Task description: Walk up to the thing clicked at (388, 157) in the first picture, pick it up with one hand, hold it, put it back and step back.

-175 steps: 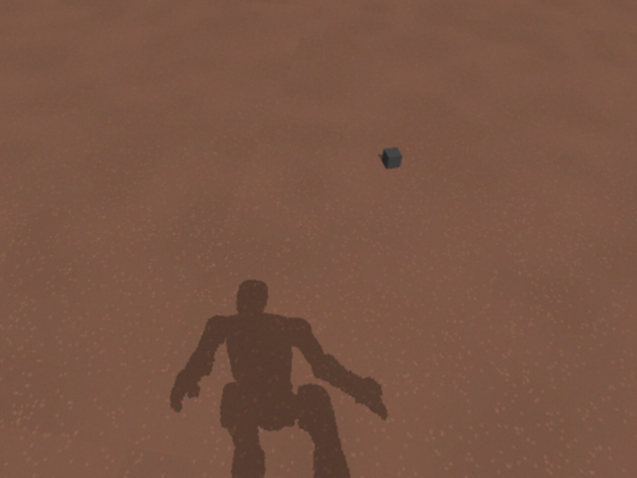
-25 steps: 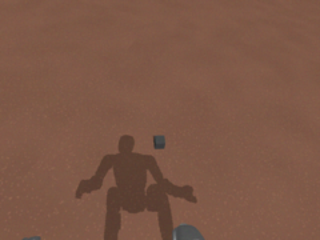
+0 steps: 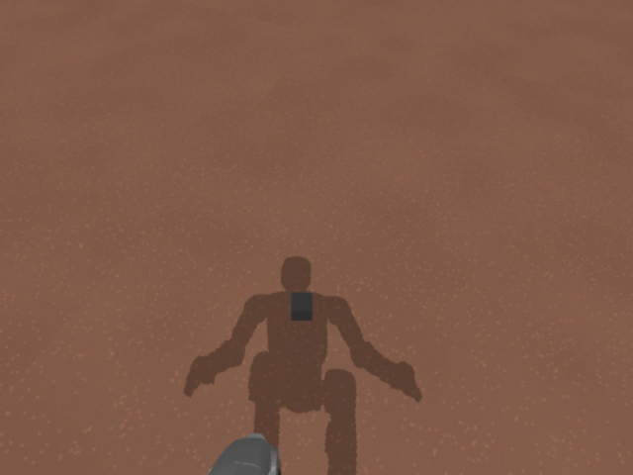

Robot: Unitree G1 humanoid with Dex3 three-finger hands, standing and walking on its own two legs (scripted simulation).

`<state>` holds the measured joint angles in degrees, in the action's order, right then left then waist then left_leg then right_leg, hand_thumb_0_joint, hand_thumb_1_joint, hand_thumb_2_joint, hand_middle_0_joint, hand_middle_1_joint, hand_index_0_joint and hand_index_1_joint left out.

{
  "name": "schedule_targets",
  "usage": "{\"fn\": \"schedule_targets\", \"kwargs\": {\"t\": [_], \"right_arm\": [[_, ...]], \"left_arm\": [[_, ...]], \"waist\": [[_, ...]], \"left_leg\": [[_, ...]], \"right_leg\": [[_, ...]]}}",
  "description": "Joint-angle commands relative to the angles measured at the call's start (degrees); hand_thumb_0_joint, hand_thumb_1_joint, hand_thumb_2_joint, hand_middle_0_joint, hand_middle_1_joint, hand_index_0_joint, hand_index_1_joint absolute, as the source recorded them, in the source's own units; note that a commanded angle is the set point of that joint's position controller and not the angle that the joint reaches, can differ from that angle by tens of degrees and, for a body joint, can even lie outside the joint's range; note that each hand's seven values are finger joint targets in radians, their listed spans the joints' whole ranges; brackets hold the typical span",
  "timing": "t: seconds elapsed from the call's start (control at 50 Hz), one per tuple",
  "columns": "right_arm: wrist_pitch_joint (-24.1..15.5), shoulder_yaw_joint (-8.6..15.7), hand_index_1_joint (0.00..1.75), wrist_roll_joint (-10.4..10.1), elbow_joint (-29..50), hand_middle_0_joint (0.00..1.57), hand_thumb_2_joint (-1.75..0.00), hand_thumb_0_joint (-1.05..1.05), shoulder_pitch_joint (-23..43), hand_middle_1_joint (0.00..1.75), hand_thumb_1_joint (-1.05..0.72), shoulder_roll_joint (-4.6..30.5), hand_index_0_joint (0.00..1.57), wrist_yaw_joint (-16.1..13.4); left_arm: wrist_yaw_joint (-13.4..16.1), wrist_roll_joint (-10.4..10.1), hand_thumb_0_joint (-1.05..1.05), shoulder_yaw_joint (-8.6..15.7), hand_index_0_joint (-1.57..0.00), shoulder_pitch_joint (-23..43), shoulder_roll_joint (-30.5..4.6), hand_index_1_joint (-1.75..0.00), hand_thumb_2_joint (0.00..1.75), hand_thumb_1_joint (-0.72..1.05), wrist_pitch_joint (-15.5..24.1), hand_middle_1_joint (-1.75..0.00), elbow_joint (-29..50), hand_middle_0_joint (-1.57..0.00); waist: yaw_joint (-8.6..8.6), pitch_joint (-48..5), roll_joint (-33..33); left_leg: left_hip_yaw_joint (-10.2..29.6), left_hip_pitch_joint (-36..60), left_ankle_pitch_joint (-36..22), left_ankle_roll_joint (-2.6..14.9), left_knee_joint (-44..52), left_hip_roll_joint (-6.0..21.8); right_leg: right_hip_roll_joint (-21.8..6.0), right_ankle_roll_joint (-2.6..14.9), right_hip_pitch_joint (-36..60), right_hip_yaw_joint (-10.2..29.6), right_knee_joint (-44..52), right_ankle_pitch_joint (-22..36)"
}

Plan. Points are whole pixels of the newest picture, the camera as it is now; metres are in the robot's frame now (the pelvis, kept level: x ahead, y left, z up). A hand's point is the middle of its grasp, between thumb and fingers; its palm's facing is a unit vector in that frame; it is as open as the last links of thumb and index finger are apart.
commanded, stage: walk up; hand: left
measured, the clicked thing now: (301, 306) +0.71 +0.09 -0.73
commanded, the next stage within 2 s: none
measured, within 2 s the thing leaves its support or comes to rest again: neither
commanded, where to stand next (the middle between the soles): +0.35 -0.19 m, yaw +5 degrees
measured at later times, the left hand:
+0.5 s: hand (230, 417) +0.21 +0.14 -0.15, palm faces -0.05 -0.92 -0.39, open 7.4 cm
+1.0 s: hand (302, 401) +0.25 +0.04 -0.16, palm faces +0.08 -0.93 -0.36, open 7.4 cm
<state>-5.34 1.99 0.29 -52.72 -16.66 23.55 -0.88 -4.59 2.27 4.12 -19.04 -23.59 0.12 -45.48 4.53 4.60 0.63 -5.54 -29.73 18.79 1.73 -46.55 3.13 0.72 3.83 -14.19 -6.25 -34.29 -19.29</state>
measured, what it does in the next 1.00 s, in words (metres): walks ahead: left foot, then right foot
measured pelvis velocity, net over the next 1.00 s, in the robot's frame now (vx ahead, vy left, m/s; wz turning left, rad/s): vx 0.25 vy -0.22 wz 0.09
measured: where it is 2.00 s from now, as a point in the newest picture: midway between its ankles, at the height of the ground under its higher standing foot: (392, 468)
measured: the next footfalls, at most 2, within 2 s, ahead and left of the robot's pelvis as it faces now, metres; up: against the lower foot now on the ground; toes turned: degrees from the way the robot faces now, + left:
left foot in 0.06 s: +0.15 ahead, +0.09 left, +0.00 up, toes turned +7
right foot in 0.46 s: +0.24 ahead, -0.32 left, +0.00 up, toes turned -5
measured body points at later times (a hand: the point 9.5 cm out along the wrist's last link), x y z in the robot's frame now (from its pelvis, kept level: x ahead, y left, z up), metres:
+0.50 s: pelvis +0.13 -0.16 -0.02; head +0.14 -0.15 +0.43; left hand +0.21 +0.19 -0.12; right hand +0.15 -0.53 -0.11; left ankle +0.11 +0.07 -0.72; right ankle +0.20 -0.31 -0.73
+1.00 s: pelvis +0.25 -0.22 -0.01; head +0.31 -0.21 +0.43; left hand +0.24 +0.09 -0.14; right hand +0.39 -0.51 -0.13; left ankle +0.32 -0.10 -0.73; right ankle +0.20 -0.32 -0.72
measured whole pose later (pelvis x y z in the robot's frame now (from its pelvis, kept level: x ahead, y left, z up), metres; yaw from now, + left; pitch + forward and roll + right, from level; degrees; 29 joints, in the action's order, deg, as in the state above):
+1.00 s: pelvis +0.25 -0.22 -0.01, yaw +5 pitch -2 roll +1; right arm -2.5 2.0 0.5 -51.4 -9.4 21.6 0.4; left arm -0.1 0.0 1.2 -17.6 -21.8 2.2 -50.5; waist 3.3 9.0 1.8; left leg -2.5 -22.5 11.8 1.8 -35.7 -1.3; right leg -4.2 1.1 -12.6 -8.3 -44.1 -26.6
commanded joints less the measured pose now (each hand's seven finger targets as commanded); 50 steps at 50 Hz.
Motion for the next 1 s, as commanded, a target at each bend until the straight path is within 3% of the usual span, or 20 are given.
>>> {"fn": "schedule_targets", "kwargs": {"t": [0.0,0.04,0.06,0.1,0.16,0.24,0.34,0.44,0.46,0.48,0.5,0.52,0.6,0.72,0.8,0.88,0.92,0.94,0.96,0.98], "right_arm": [[-1.56,4.56,0.30,-0.28,1.46,0.20,-0.90,0.00,-9.26,0.30,-0.90,11.94,0.20,-1.17],[-2.05,6.20,0.30,0.58,0.35,0.20,-0.90,0.00,-15.79,0.30,-0.90,16.66,0.20,-2.40],[-2.17,7.24,0.30,1.42,1.50,0.20,-0.90,0.00,-16.43,0.30,-0.90,21.02,0.20,-2.96],[-1.80,7.69,0.30,-0.72,4.45,0.20,-0.90,0.00,-10.35,0.30,-0.90,22.62,0.20,-3.53],[-2.04,5.82,0.30,-0.09,5.29,0.20,-0.90,0.00,-5.10,0.30,-0.90,17.30,0.20,-3.26],[-2.51,6.03,0.30,0.21,5.07,0.20,-0.90,0.00,-4.05,0.30,-0.90,18.39,0.20,-2.29],[-2.23,7.03,0.30,0.97,5.50,0.20,-0.90,0.00,-2.16,0.30,-0.90,21.73,0.20,-1.48],[-0.37,6.16,0.30,1.48,5.36,0.20,-0.90,0.00,1.50,0.30,-0.90,19.08,0.20,-1.44],[0.30,4.58,0.30,1.61,4.83,0.20,-0.90,0.00,-1.75,0.30,-0.90,13.82,0.20,-1.58],[0.51,2.75,0.30,1.06,5.97,0.20,-0.90,0.00,-0.61,0.30,-0.90,9.03,0.20,-1.62],[0.78,3.85,0.30,-0.16,7.06,0.20,-0.90,0.00,1.63,0.30,-0.90,12.42,0.20,-2.29],[0.73,4.70,0.30,0.08,6.05,0.20,-0.90,0.00,0.44,0.30,-0.90,15.66,0.20,-2.64],[0.10,4.13,0.30,-0.71,0.57,0.20,-0.90,0.00,-6.27,0.30,-0.90,14.75,0.20,-0.75],[0.97,3.84,0.30,0.32,4.33,0.20,-0.90,0.00,0.28,0.30,-0.90,12.15,0.20,1.72],[1.62,2.72,0.30,0.24,5.87,0.20,-0.90,0.00,2.79,0.30,-0.90,8.67,0.20,1.63],[2.11,2.44,0.30,-0.24,5.91,0.20,-0.90,0.00,6.22,0.30,-0.90,7.23,0.20,1.56],[1.79,2.60,0.30,-0.03,4.38,0.20,-0.90,0.00,2.53,0.30,-0.90,7.75,0.20,1.02],[1.55,3.51,0.30,0.05,3.69,0.20,-0.90,0.00,-1.00,0.30,-0.90,10.55,0.20,0.50],[1.33,4.62,0.30,0.29,3.78,0.20,-0.90,0.00,-3.98,0.30,-0.90,14.67,0.20,-0.12],[1.19,4.18,0.30,-0.27,4.65,0.20,-0.90,0.00,-3.14,0.30,-0.90,15.18,0.20,-0.54]], "left_arm": [[0.61,-0.30,0.00,3.63,-0.20,6.70,-13.27,-0.30,0.90,0.90,0.88,-0.30,8.15,-0.20],[0.39,-0.52,0.00,2.09,-0.20,3.65,-9.22,-0.30,0.90,0.90,0.82,-0.30,8.86,-0.20],[0.32,-0.38,0.00,1.53,-0.20,-0.06,-6.06,-0.30,0.90,0.90,0.71,-0.30,8.76,-0.20],[0.93,0.37,0.00,4.14,-0.20,-1.75,-15.41,-0.30,0.90,0.90,-1.31,-0.30,6.15,-0.20],[0.68,0.33,0.00,4.78,-0.20,-0.32,-14.82,-0.30,0.90,0.90,-1.29,-0.30,4.28,-0.20],[-0.82,-0.07,0.00,4.58,-0.20,-1.17,-12.23,-0.30,0.90,0.90,-1.72,-0.30,3.26,-0.20],[-2.25,-0.65,0.00,4.87,-0.20,4.29,-11.58,-0.30,0.90,0.90,-1.85,-0.30,4.16,-0.20],[-1.28,-0.12,0.00,6.45,-0.20,-5.67,-13.88,-0.30,0.90,0.90,-0.75,-0.30,-1.34,-0.20],[-0.58,0.36,0.00,7.52,-0.20,-9.95,-16.93,-0.30,0.90,0.90,-0.06,-0.30,-3.20,-0.20],[0.21,1.03,0.00,8.03,-0.20,-12.51,-20.65,-0.30,0.90,0.90,0.56,-0.30,-2.57,-0.20],[0.66,0.30,0.00,7.49,-0.20,-7.69,-22.75,-0.30,0.90,0.90,0.98,-0.30,-0.12,-0.20],[0.98,-0.51,0.00,7.43,-0.20,-1.91,-24.24,-0.30,0.90,0.90,1.00,-0.30,1.64,-0.20],[2.26,-1.46,0.00,5.13,-0.20,1.65,-16.60,-0.30,0.90,0.90,2.72,-0.30,1.02,-0.20],[3.64,-2.00,0.00,3.84,-0.20,-3.27,-15.07,-0.30,0.90,0.90,5.13,-0.30,0.02,-0.20],[4.86,-1.79,0.00,2.63,-0.20,-2.55,-13.76,-0.30,0.90,0.90,5.31,-0.30,-0.05,-0.20],[5.64,-1.96,0.00,1.72,-0.20,-0.87,-13.39,-0.30,0.90,0.90,4.26,-0.30,-0.53,-0.20],[5.87,-2.67,0.00,1.48,-0.20,0.69,-13.24,-0.30,0.90,0.90,3.75,-0.30,-0.83,-0.20],[5.81,-2.75,0.00,0.77,-0.20,0.53,-11.77,-0.30,0.90,0.90,3.88,-0.30,-0.39,-0.20],[5.80,-3.33,0.00,0.00,-0.20,-0.23,-8.61,-0.30,0.90,0.90,3.92,-0.30,0.74,-0.20],[6.14,-4.62,0.00,0.22,-0.20,-2.96,-6.98,-0.30,0.90,0.90,2.92,-0.30,-0.65,-0.20]], "waist": [[-5.75,-3.49,5.13],[-9.35,-7.76,-6.18],[-8.08,-9.38,-15.73],[-6.82,-5.03,-4.86],[-4.19,-0.03,-1.98],[-3.75,0.33,-8.58],[-4.69,0.40,-12.86],[1.37,-5.47,-3.75],[3.25,-6.34,9.67],[5.38,-2.88,22.56],[3.91,-0.68,21.59],[1.26,1.31,18.57],[-3.35,0.12,10.90],[-1.50,2.38,3.24],[-1.88,-1.69,3.71],[-1.23,-2.76,5.48],[-4.04,-5.84,4.43],[-6.23,-9.65,1.15],[-7.68,-14.18,-6.73],[-6.27,-17.60,-9.53]], "left_leg": [[-0.93,17.55,-10.01,0.39,12.72,-1.71],[9.65,34.22,-3.87,3.77,19.36,3.24],[34.50,39.13,5.45,8.80,25.21,17.94],[46.31,30.01,16.94,15.69,31.72,26.95],[26.91,18.80,6.25,10.78,30.82,17.61],[13.82,13.59,0.70,10.03,28.85,13.49],[8.99,8.68,10.28,9.01,28.14,12.03],[3.76,1.35,14.90,6.09,9.26,8.81],[0.10,-4.77,16.03,4.18,-6.31,4.70],[0.04,-16.12,17.53,1.72,-22.83,-2.88],[6.42,-18.73,14.80,0.39,-27.63,-3.55],[9.19,-17.21,11.56,0.51,-27.99,-0.09],[8.87,-8.66,1.18,0.94,-20.54,1.96],[11.13,-8.61,-3.12,-0.62,-8.14,-0.14],[7.49,-0.36,-5.76,-0.13,1.27,-1.08],[2.27,8.64,-11.74,1.33,8.96,-3.47],[-0.15,16.90,-19.07,2.79,17.08,-5.55],[4.65,26.07,-28.34,5.17,15.56,-2.70],[17.69,34.84,-44.04,10.72,15.22,7.58],[33.53,39.30,-57.02,19.56,15.12,19.19]], "right_leg": [[-12.28,7.98,-8.37,10.95,7.36,3.63],[-6.45,3.01,-18.33,6.06,-11.72,8.94],[-0.69,-0.63,-29.03,4.23,-24.39,-9.17],[-4.34,-1.91,-29.49,12.86,-34.64,-10.24],[-6.41,-3.20,-24.01,14.81,-32.35,-4.42],[-7.85,-4.54,-18.97,10.86,-25.18,0.52],[-8.51,-4.31,-12.90,7.57,-12.11,1.04],[-3.57,-3.20,5.66,0.86,-3.46,-0.69],[-3.89,-2.30,12.12,5.27,0.97,-6.83],[-13.82,0.64,10.60,26.36,14.09,-23.64],[-20.49,4.85,6.21,41.46,24.96,-26.64],[-23.01,7.27,2.11,44.26,26.91,-31.13],[-15.43,6.54,1.25,23.27,16.16,-8.73],[-18.90,7.02,5.01,19.05,17.80,10.13],[-18.64,4.71,7.89,9.77,9.56,43.47],[-14.02,1.88,5.34,5.16,3.77,42.21],[-11.14,-0.13,4.91,2.31,-4.98,42.38],[-10.00,-1.73,-0.08,1.95,-12.02,38.19],[-5.41,-4.45,-8.77,0.78,-24.93,23.10],[0.21,-6.66,-15.72,3.15,-32.59,-13.34]]}}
